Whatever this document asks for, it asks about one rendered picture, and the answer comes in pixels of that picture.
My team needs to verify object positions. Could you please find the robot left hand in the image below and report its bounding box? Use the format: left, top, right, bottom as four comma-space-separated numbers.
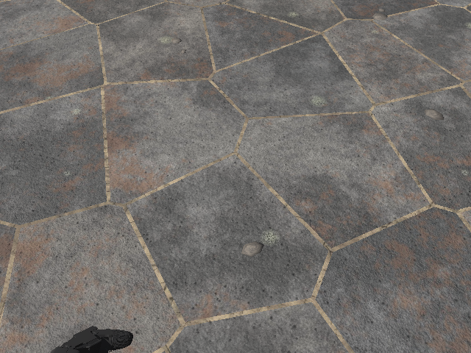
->
51, 326, 133, 353

